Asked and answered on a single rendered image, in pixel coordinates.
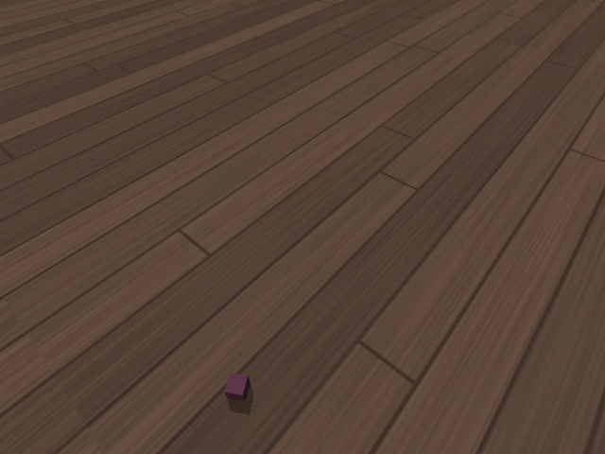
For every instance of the cube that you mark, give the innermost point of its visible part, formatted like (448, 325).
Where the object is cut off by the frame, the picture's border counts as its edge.
(237, 387)

